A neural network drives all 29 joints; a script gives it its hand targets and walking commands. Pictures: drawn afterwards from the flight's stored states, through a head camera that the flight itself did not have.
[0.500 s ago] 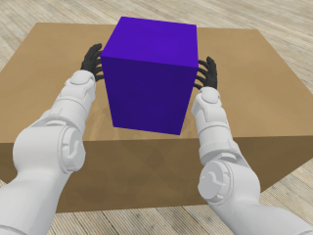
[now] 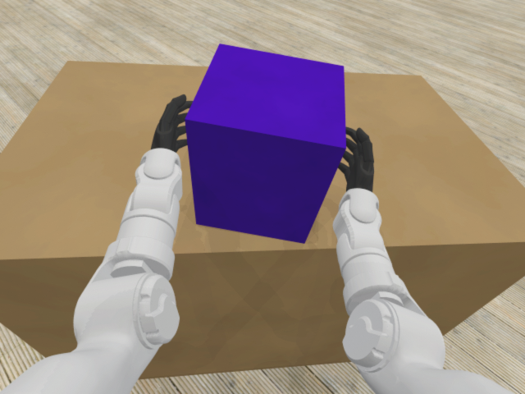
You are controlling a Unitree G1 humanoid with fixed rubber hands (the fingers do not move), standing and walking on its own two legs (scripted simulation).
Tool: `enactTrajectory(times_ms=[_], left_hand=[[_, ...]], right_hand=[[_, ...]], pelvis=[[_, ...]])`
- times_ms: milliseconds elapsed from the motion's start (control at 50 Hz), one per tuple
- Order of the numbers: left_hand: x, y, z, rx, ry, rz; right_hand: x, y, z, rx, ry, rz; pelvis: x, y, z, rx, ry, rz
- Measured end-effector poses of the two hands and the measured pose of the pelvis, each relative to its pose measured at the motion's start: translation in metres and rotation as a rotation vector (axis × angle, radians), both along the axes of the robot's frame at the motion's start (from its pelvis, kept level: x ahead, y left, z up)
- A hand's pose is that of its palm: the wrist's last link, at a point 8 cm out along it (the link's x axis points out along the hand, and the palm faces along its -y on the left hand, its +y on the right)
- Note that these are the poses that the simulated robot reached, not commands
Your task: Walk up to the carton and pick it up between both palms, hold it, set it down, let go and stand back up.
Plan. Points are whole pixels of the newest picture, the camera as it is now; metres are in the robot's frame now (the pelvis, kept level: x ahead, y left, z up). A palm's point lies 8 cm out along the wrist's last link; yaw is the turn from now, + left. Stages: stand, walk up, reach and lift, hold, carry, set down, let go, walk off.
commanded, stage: reach and lift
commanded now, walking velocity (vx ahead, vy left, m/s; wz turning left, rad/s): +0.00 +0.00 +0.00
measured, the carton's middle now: (265, 150) +0.49 -0.04 +0.12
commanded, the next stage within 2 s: none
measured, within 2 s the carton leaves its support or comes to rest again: neither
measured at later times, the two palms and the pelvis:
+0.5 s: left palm (173, 146) +0.42 +0.10 +0.18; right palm (367, 191) +0.36 -0.19 +0.14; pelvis -0.02 -0.02 +0.00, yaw +0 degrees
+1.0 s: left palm (164, 143) +0.37 +0.11 +0.22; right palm (378, 184) +0.34 -0.18 +0.18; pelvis -0.02 +0.00 +0.00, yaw +0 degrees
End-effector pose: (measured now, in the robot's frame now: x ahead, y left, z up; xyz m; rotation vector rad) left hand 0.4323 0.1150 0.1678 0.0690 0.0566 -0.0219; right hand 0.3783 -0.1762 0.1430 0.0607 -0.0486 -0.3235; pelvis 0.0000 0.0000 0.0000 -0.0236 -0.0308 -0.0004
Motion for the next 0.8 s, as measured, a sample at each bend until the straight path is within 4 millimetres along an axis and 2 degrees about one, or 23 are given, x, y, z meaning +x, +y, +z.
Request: enactTrajectory(times_ms=[160, 360, 600, 700, 800], left_hand=[[-0.011, -0.005, 0.008, 0.028, -0.014, -0.024], [-0.017, -0.015, 0.019, 0.040, -0.022, -0.021], [-0.016, -0.005, 0.005, 0.029, 0.030, 0.009], [-0.022, 0.001, 0.000, 0.036, 0.054, 0.016], [-0.032, 0.002, 0.004, 0.048, 0.063, 0.014]], right_hand=[[-0.014, -0.004, -0.002, 0.017, -0.014, -0.021], [-0.019, -0.011, -0.004, 0.023, -0.020, -0.030], [-0.014, -0.004, -0.003, 0.021, 0.032, -0.006], [-0.014, 0.001, -0.004, 0.026, 0.054, -0.005], [-0.021, 0.002, -0.001, 0.040, 0.064, -0.012]], pelvis=[[-0.012, -0.003, 0.000, 0.005, -0.027, 0.009], [-0.018, -0.009, 0.001, 0.013, -0.016, 0.005], [-0.013, -0.016, 0.001, 0.013, -0.027, 0.005], [-0.009, -0.012, 0.001, 0.009, -0.030, 0.013], [-0.009, -0.007, 0.000, 0.003, -0.052, 0.017]])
